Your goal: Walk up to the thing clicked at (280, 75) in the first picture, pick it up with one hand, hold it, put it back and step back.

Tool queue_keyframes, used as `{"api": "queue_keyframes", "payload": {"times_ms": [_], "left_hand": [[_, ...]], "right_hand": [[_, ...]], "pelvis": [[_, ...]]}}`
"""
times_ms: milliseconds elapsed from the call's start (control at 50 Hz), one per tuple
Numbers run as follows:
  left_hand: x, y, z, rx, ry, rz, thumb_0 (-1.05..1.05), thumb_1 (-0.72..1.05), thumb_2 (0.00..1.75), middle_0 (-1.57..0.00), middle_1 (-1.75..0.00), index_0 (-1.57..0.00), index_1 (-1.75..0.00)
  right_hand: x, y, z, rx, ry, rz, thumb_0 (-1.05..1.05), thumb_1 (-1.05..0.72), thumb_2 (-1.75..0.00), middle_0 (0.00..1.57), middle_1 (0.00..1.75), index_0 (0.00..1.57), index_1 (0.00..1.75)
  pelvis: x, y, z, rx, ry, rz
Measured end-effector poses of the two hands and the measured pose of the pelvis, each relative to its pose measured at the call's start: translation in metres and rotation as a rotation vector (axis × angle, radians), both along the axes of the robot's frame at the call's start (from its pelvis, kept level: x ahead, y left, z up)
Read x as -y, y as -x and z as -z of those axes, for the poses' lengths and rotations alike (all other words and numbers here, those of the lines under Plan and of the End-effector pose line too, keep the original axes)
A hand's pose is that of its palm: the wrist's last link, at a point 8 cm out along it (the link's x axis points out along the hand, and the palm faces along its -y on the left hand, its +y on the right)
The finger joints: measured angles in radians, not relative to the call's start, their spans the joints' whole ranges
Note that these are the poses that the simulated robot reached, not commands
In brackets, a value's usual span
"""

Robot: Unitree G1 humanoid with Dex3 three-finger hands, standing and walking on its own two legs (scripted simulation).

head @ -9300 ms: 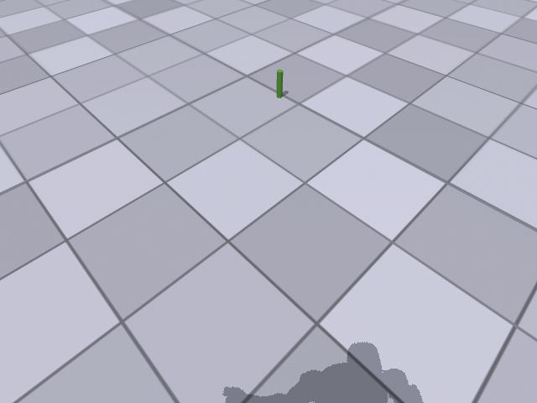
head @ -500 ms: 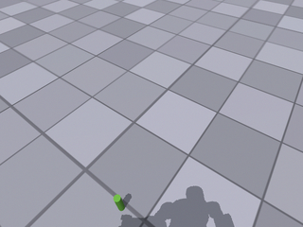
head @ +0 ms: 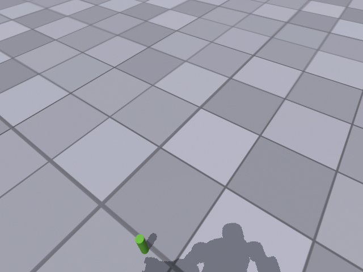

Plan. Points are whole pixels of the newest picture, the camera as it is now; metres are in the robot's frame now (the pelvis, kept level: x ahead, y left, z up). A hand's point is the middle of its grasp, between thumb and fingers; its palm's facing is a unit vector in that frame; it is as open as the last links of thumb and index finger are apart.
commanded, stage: go down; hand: left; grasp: from the side
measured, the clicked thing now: (142, 244) +0.37 +0.21 -0.69
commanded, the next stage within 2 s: none
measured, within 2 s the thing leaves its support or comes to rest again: neither
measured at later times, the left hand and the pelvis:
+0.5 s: hand out of the picture +0.13 +0.27 -0.17, palm faces +0.04 -0.94 -0.34, open 15.5 cm; pelvis -0.01 +0.01 -0.04, yaw +1 degrees
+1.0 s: hand out of the picture +0.13 +0.28 -0.20, palm faces +0.05 -0.94 -0.32, open 17.3 cm; pelvis -0.01 +0.03 -0.09, yaw +2 degrees
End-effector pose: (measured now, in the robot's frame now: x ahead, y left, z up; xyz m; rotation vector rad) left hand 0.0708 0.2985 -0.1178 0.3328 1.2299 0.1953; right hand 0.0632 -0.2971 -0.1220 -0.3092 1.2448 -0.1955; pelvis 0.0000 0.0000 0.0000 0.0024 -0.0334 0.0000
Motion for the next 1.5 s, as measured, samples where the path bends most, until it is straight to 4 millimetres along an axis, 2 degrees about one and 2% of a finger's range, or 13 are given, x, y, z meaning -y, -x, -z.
{"api": "queue_keyframes", "payload": {"times_ms": [60, 120, 220, 280, 440, 620, 760, 880, 1100, 1200, 1320, 1400, 1500], "left_hand": [[0.000, -0.004, -0.001, 0.021, 0.000, -0.010, 0.00, 0.89, 0.89, -0.21, -0.29, -0.20, -0.29], [0.004, -0.023, 0.001, 0.099, 0.012, -0.046, 0.00, 0.83, 0.83, -0.18, -0.23, -0.17, -0.23], [0.001, -0.058, 0.008, 0.157, 0.027, -0.021, 0.00, 0.61, 0.60, -0.11, -0.14, -0.10, -0.14], [-0.004, -0.067, 0.008, 0.184, 0.020, -0.010, 0.00, 0.45, 0.45, -0.09, -0.11, -0.08, -0.11], [-0.018, -0.057, 0.014, 0.128, -0.001, -0.023, 0.00, 0.01, 0.19, -0.08, -0.08, -0.07, -0.07], [-0.019, -0.049, 0.033, 0.174, 0.033, -0.030, 0.00, -0.37, 0.09, -0.09, -0.09, -0.08, -0.09], [-0.024, -0.048, 0.036, 0.187, 0.031, -0.014, -0.01, -0.49, 0.07, -0.10, -0.10, -0.09, -0.10], [-0.027, -0.046, 0.039, 0.178, 0.028, -0.013, -0.01, -0.54, 0.07, -0.10, -0.10, -0.09, -0.10], [-0.027, -0.046, 0.046, 0.213, 0.027, -0.024, -0.01, -0.50, 0.11, -0.09, -0.10, -0.07, -0.11], [-0.034, -0.047, 0.054, 0.231, 0.020, -0.031, -0.01, -0.46, 0.13, -0.08, -0.10, -0.06, -0.11], [-0.060, -0.067, 0.089, 0.342, 0.049, -0.066, -0.01, -0.45, 0.13, -0.07, -0.08, -0.06, -0.09], [-0.070, -0.093, 0.116, 0.473, 0.100, -0.004, -0.01, -0.48, 0.11, -0.07, -0.08, -0.06, -0.09], [-0.076, -0.127, 0.138, 0.610, 0.119, 0.090, -0.01, -0.52, 0.10, -0.07, -0.10, -0.06, -0.10]], "right_hand": [[-0.001, -0.002, 0.000, 0.019, 0.001, 0.005, 0.00, -0.91, -0.90, 0.20, 0.30, 0.21, 0.30], [-0.011, -0.009, 0.000, 0.096, -0.009, -0.011, 0.01, -0.94, -0.90, 0.20, 0.30, 0.20, 0.30], [-0.030, -0.012, 0.007, 0.155, -0.043, -0.008, 0.01, -0.96, -0.91, 0.20, 0.30, 0.20, 0.30], [-0.040, -0.012, 0.009, 0.181, -0.060, 0.006, 0.01, -0.96, -0.91, 0.20, 0.30, 0.20, 0.30], [-0.054, -0.028, 0.014, 0.275, -0.073, -0.005, 0.01, -0.92, -0.90, 0.20, 0.30, 0.21, 0.30], [-0.059, -0.063, 0.016, 0.393, -0.022, -0.065, 0.01, -0.87, -0.88, 0.20, 0.30, 0.21, 0.30], [-0.069, -0.085, 0.015, 0.465, -0.003, -0.091, 0.01, -0.85, -0.88, 0.20, 0.30, 0.21, 0.30], [-0.078, -0.093, 0.021, 0.499, -0.007, -0.105, 0.01, -0.84, -0.87, 0.20, 0.30, 0.21, 0.30], [-0.085, -0.088, 0.039, 0.500, -0.011, -0.098, 0.01, -0.85, -0.88, 0.20, 0.30, 0.21, 0.30], [-0.082, -0.082, 0.045, 0.502, 0.000, -0.110, 0.01, -0.87, -0.88, 0.20, 0.30, 0.21, 0.30], [-0.071, -0.076, 0.072, 0.507, 0.021, -0.169, 0.01, -0.90, -0.89, 0.20, 0.30, 0.21, 0.30], [-0.058, -0.069, 0.107, 0.478, 0.046, -0.198, 0.01, -0.91, -0.90, 0.20, 0.30, 0.21, 0.30], [-0.047, -0.053, 0.157, 0.393, 0.056, -0.197, 0.01, -0.90, -0.89, 0.20, 0.30, 0.21, 0.30]], "pelvis": [[0.000, 0.001, 0.001, -0.011, 0.000, -0.005], [-0.001, 0.008, 0.005, -0.045, 0.002, -0.020], [0.000, 0.017, 0.015, -0.118, 0.002, -0.018], [-0.002, 0.016, 0.020, -0.139, 0.002, -0.013], [-0.011, 0.013, 0.032, -0.176, 0.012, -0.015], [-0.018, 0.012, 0.055, -0.232, 0.027, -0.026], [-0.022, 0.009, 0.066, -0.260, 0.041, -0.033], [-0.024, 0.008, 0.076, -0.291, 0.052, -0.037], [-0.025, 0.010, 0.093, -0.328, 0.061, -0.039], [-0.024, 0.016, 0.100, -0.340, 0.064, -0.043], [-0.018, 0.034, 0.132, -0.410, 0.060, -0.044], [-0.015, 0.046, 0.166, -0.470, 0.058, -0.045], [-0.013, 0.057, 0.204, -0.522, 0.060, -0.040]]}}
